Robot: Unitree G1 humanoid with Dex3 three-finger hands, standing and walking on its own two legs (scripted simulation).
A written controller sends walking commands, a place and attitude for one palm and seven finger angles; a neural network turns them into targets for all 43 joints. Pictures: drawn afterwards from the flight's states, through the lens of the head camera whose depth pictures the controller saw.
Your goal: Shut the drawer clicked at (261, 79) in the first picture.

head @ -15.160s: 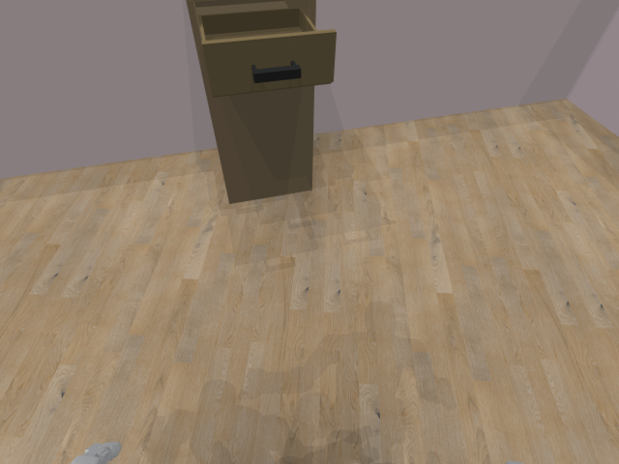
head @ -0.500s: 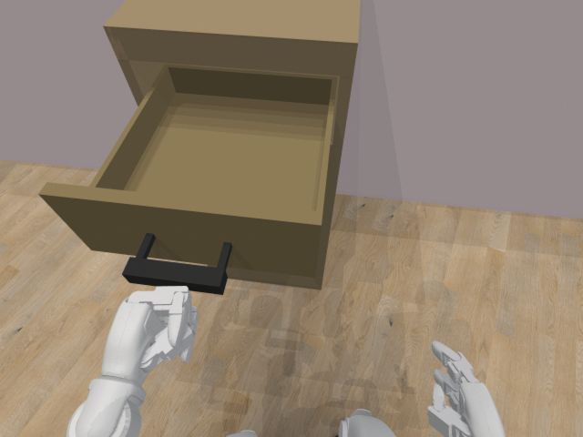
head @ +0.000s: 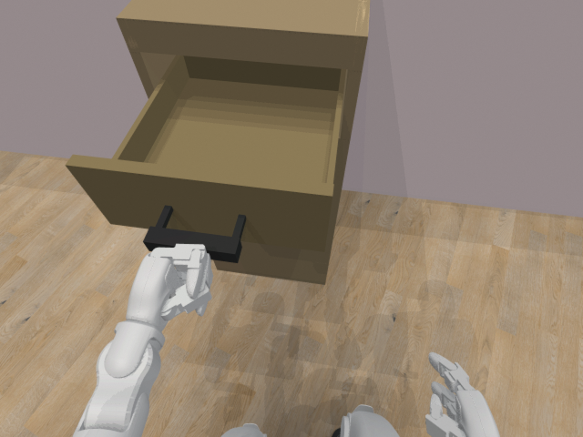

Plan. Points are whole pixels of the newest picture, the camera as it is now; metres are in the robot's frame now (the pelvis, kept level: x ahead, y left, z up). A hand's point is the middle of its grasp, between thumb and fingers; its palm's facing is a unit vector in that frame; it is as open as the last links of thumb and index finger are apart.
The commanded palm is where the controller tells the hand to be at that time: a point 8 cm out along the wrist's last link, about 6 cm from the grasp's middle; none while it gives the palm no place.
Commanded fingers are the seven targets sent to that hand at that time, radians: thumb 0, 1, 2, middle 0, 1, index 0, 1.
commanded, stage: push the drawer shut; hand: left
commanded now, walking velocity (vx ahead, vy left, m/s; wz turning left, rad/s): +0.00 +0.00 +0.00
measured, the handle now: (198, 230) +0.38 +0.15 +0.06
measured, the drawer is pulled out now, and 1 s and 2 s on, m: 0.27 0.13 0.01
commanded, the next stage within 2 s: none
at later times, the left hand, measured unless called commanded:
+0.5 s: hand (223, 246) +0.35 +0.11 +0.05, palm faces -0.11 -0.99 -0.06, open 3.1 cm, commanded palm +0.35 +0.16 +0.06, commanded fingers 0.00 0.90 0.90 -1.40 -1.60 -1.40 -1.60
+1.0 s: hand (233, 204) +0.43 +0.11 +0.05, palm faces -0.11 -0.99 -0.06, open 3.0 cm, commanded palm +0.41 +0.16 +0.06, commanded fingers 0.00 0.90 0.90 -1.40 -1.60 -1.40 -1.60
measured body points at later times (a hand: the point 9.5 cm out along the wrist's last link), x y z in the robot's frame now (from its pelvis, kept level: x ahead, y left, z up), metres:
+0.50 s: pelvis -0.01 +0.00 +0.00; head +0.07 -0.01 +0.45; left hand +0.35 +0.17 +0.06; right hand +0.12 -0.25 -0.10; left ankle -0.03 +0.10 -0.68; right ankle +0.06 -0.11 -0.68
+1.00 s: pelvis -0.01 -0.01 +0.00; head +0.09 -0.02 +0.44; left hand +0.43 +0.16 +0.06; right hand +0.07 -0.27 -0.12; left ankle -0.03 +0.10 -0.68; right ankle +0.06 -0.11 -0.68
